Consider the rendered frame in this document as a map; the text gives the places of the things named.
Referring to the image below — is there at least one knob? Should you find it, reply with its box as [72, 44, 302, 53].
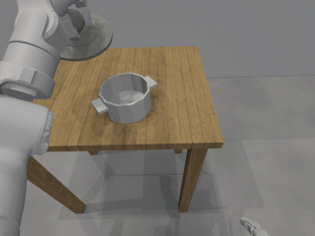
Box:
[67, 9, 85, 32]

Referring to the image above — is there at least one lid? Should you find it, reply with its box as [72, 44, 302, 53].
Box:
[60, 13, 113, 62]

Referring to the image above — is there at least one pot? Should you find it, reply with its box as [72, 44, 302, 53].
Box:
[91, 72, 158, 124]

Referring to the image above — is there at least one left robot forearm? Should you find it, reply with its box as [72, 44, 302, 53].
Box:
[0, 0, 70, 102]

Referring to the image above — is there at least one table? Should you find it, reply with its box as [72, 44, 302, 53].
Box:
[3, 45, 223, 214]

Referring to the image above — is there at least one robot right hand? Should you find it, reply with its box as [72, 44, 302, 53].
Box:
[239, 217, 269, 236]

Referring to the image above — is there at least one robot left hand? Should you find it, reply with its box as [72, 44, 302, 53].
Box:
[63, 0, 92, 41]

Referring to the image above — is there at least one left robot upper arm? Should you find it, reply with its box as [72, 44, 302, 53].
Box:
[0, 94, 53, 236]

